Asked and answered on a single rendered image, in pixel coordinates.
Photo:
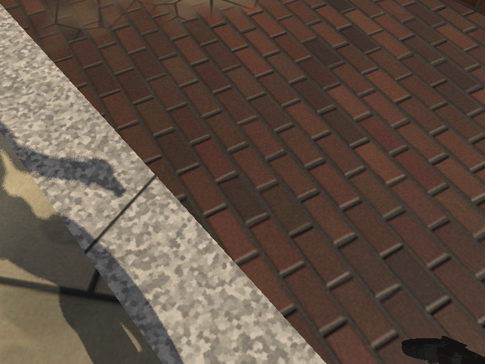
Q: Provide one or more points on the right robot hand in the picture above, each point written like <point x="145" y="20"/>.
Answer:
<point x="443" y="351"/>

